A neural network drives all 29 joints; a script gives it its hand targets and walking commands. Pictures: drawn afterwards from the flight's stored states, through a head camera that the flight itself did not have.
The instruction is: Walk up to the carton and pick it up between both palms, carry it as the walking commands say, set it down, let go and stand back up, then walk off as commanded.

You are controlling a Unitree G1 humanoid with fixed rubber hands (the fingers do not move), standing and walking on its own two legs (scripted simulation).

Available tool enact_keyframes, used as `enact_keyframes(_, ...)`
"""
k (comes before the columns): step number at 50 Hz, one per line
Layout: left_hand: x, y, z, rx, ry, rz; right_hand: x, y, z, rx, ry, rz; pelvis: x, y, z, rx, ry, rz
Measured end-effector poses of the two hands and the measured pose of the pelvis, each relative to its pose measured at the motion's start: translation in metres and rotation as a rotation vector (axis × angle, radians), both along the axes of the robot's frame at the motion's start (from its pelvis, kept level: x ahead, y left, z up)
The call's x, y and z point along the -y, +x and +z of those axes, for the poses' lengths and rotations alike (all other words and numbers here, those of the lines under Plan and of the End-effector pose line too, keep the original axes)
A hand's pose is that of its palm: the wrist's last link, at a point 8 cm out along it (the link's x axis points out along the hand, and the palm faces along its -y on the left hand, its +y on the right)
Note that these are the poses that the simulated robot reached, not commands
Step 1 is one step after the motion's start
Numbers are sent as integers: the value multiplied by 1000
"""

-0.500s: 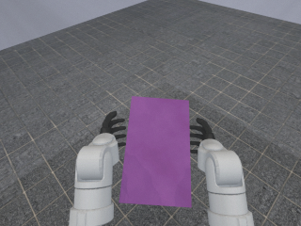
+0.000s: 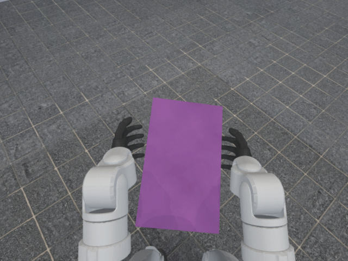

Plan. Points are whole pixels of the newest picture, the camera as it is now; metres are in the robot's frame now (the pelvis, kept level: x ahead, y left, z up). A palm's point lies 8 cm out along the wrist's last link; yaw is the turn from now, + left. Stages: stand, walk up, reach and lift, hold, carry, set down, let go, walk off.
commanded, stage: carry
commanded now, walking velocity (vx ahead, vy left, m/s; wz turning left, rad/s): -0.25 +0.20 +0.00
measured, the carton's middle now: (178, 166) +0.34 +0.02 -0.02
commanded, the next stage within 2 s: none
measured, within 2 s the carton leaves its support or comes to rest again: neither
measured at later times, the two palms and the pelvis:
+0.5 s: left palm (31, 243) +0.14 +0.22 +0.13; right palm (205, 256) +0.14 -0.02 +0.11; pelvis -0.16 +0.09 +0.01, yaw +4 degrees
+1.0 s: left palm out of the picture -0.05 +0.33 +0.10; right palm out of the picture -0.07 +0.09 +0.08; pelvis -0.36 +0.22 +0.00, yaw -3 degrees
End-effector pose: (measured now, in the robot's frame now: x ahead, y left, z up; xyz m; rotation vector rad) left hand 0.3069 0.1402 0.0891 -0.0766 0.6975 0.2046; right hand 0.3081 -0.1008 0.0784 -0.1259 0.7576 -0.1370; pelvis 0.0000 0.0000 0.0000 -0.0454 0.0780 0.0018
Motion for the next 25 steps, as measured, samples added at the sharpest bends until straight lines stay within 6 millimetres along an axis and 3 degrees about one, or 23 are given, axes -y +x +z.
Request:
enact_keyframes(9,8,-56,14,48,71,-79,7,-72,-1,55,75,-79,-20,-62,-8,14,17,-40)
enact_keyframes(14,-1,-93,31,37,69,-88,0,-104,19,48,70,-65,-27,-88,8,27,80,0)
enact_keyframes(20,-35,-128,52,59,113,-41,-37,-133,30,67,102,-21,-54,-120,17,26,120,49)
enact_keyframes(25,-82,-167,45,59,95,-4,-84,-169,28,63,72,14,-90,-157,11,32,97,72)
